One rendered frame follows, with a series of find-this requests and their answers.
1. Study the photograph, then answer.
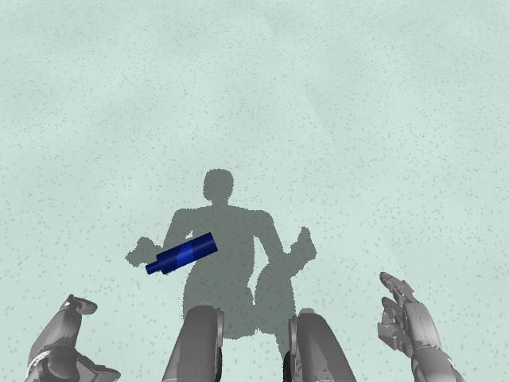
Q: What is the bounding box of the right robot arm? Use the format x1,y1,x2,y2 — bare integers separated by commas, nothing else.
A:
411,348,464,382

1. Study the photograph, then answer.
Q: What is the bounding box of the left robot arm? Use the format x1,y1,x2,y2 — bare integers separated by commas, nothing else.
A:
24,345,80,382

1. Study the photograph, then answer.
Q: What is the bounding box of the right robot hand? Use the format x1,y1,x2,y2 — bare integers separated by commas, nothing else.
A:
377,272,442,359

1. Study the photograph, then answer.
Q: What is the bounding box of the left robot hand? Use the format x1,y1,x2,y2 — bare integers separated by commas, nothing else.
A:
27,294,121,382

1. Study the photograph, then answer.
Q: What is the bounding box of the bottle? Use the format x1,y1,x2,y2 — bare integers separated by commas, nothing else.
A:
146,232,218,275

